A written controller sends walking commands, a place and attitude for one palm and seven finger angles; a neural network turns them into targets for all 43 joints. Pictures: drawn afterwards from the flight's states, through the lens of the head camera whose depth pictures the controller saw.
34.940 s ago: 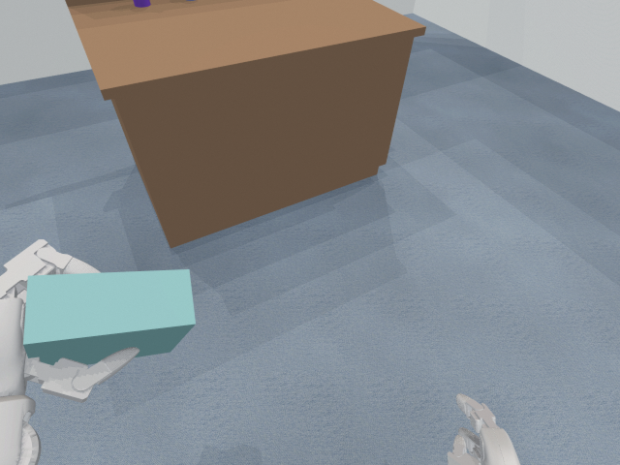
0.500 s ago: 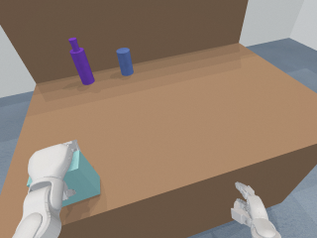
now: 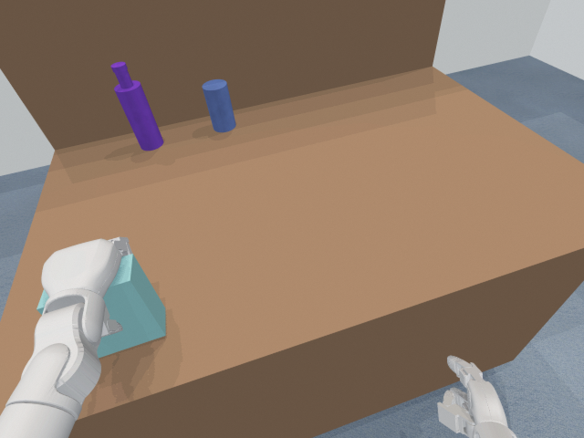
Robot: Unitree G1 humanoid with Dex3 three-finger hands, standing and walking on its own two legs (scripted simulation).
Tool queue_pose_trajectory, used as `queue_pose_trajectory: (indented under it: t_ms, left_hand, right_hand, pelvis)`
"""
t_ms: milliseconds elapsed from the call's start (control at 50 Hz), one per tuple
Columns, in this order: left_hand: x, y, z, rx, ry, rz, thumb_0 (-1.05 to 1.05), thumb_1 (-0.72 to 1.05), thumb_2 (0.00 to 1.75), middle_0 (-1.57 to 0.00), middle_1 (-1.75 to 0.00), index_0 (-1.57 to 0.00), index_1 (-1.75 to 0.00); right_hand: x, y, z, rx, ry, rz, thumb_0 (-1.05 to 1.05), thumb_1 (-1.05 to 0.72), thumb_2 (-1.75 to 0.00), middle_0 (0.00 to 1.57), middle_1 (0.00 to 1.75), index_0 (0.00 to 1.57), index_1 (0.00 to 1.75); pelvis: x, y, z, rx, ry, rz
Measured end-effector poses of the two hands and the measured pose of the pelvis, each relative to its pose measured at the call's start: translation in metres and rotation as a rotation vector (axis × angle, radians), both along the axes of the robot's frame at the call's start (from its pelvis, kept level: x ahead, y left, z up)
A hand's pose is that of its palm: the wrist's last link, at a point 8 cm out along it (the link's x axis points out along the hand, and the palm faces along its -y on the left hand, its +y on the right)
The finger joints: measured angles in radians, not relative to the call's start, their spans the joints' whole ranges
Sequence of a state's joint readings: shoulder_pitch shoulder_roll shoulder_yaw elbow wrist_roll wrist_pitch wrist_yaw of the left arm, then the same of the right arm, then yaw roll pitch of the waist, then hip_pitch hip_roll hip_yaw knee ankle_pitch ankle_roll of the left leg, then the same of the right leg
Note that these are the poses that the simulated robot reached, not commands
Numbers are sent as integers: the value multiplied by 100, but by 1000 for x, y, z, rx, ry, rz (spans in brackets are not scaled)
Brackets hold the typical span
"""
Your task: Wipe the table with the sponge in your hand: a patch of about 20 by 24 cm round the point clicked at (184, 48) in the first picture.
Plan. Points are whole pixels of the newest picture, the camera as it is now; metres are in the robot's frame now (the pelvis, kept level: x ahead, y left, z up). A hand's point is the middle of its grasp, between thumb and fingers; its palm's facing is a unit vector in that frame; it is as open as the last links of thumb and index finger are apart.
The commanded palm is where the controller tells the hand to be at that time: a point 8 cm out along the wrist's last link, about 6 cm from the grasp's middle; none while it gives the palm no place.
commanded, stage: wipe forward along the first lane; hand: left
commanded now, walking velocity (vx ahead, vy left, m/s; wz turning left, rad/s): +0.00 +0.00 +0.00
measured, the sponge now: (116, 317) +0.25 +0.32 +0.02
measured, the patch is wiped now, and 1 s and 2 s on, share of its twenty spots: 0.05 0.30 0.45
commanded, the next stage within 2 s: slide across to the middle lane in 1.14 s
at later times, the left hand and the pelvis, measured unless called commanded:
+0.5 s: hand (108, 263) +0.31 +0.34 +0.07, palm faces -0.11 +0.00 -0.99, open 10.0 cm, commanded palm +0.30 +0.33 +0.11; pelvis -0.01 +0.00 -0.01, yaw +0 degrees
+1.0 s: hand (107, 241) +0.35 +0.36 +0.07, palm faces -0.10 -0.01 -0.99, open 10.0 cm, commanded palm +0.34 +0.36 +0.11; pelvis +0.00 +0.01 -0.01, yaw +0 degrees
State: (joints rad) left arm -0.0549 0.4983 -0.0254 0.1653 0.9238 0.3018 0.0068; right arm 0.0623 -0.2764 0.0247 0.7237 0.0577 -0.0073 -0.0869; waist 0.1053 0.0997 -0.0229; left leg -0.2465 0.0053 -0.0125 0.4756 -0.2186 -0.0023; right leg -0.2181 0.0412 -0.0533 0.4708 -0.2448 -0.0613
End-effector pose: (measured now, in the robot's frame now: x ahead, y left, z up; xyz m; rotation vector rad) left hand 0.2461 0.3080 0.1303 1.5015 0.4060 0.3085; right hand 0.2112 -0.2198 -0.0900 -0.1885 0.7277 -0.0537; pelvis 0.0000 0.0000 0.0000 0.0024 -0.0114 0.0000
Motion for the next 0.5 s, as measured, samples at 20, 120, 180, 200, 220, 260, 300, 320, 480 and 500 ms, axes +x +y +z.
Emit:
queue_pose_trajectory:
  t_ms: [20, 120, 180, 200, 220, 260, 300, 320, 480, 500]
  left_hand:
    - [1, 1, 0, 1, 1, 0, -1, -53, 107, -78, -132, -78, -131]
    - [9, 5, -2, 5, 15, -2, 0, -55, 109, -79, -131, -79, -130]
    - [16, 7, -1, 14, 24, -5, 0, -56, 111, -79, -131, -79, -130]
    - [18, 8, -1, 18, 25, -7, 0, -56, 111, -79, -130, -79, -130]
    - [20, 9, 0, 23, 27, -8, 0, -57, 111, -80, -130, -80, -130]
    - [25, 11, 1, 28, 29, -8, 0, -57, 111, -80, -130, -80, -130]
    - [29, 13, 1, 29, 31, -6, 1, -57, 111, -80, -130, -80, -130]
    - [32, 14, 1, 29, 33, -6, 1, -57, 111, -80, -130, -80, -130]
    - [48, 18, 0, 47, 62, -18, 1, -57, 111, -80, -130, -80, -130]
    - [50, 19, 0, 47, 60, -20, 1, -57, 111, -80, -130, -80, -130]
  right_hand:
    - [-3, -3, -2, -2, 7, -7, 1, -90, -90, 20, 30, 20, 30]
    - [-19, -16, -10, -18, 47, -38, 1, -90, -90, 20, 30, 20, 30]
    - [-28, -22, -14, -25, 71, -53, 1, -90, -90, 20, 30, 20, 30]
    - [-31, -24, -16, -26, 77, -59, 1, -90, -90, 20, 30, 20, 30]
    - [-34, -25, -17, -27, 82, -64, 1, -90, -90, 20, 30, 20, 30]
    - [-40, -28, -19, -26, 93, -75, 1, -90, -90, 20, 30, 20, 30]
    - [-46, -29, -21, -25, 103, -86, 1, -90, -90, 20, 30, 20, 30]
    - [-48, -30, -22, -24, 106, -91, 1, -90, -90, 20, 30, 20, 30]
    - [-64, -32, -28, -23, 147, -107, 1, -90, -90, 20, 30, 20, 30]
    - [-66, -31, -29, -23, 152, -108, 1, -90, -90, 20, 30, 20, 30]
  pelvis:
    - [0, 0, 0, 0, 3, 0]
    - [-3, -3, -2, 0, 16, 2]
    - [-5, -4, -3, 0, 25, 3]
    - [-6, -4, -3, 0, 28, 4]
    - [-6, -4, -3, 0, 31, 4]
    - [-7, -5, -4, 0, 36, 3]
    - [-8, -5, -4, 0, 41, 1]
    - [-9, -5, -4, 0, 43, 1]
    - [-12, -4, -5, -2, 65, 5]
    - [-12, -4, -6, -2, 68, 5]
